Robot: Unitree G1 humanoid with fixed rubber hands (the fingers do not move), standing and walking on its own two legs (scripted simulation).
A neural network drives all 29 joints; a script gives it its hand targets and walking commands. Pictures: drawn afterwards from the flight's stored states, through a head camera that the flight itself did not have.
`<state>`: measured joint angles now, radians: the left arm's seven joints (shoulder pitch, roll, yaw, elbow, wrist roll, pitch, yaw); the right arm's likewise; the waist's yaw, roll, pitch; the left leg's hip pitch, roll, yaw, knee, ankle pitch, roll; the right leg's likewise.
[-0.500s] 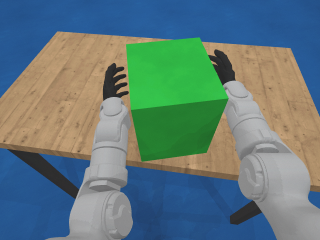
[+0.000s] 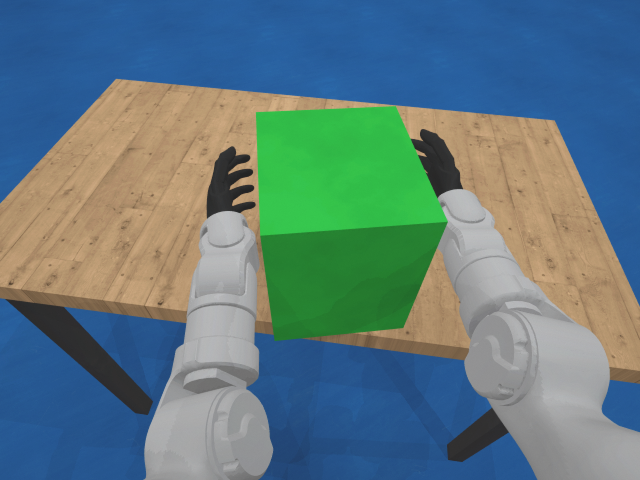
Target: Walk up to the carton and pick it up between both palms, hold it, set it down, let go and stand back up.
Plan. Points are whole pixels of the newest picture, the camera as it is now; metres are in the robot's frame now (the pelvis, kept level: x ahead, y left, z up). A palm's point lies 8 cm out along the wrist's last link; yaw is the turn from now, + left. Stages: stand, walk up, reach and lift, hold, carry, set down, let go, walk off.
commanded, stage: reach and lift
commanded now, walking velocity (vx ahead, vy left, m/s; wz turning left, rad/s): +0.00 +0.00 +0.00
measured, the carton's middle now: (333, 226) +0.43 +0.06 +0.09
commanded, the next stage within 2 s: none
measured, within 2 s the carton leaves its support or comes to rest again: leaves its support in 0.88 s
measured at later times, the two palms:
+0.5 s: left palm (221, 216) +0.39 +0.19 +0.13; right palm (440, 196) +0.47 -0.07 +0.14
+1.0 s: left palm (216, 214) +0.38 +0.19 +0.14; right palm (447, 197) +0.45 -0.07 +0.16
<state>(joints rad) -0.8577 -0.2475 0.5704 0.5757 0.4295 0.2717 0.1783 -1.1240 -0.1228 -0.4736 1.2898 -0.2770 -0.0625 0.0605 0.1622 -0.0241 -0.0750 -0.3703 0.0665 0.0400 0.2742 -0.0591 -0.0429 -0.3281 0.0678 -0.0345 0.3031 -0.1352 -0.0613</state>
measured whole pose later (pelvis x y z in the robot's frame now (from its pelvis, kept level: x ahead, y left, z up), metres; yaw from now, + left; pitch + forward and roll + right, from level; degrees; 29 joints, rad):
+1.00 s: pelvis -0.02 +0.00 +0.00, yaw +2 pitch +6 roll +0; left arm -0.88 -0.17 0.53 0.59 0.38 0.39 0.17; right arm -1.13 -0.08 -0.46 1.28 -0.25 0.01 0.00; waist 0.11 -0.03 -0.08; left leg -0.36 0.07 0.01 0.31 -0.05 -0.05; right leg -0.31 0.07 -0.07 0.33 -0.14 -0.07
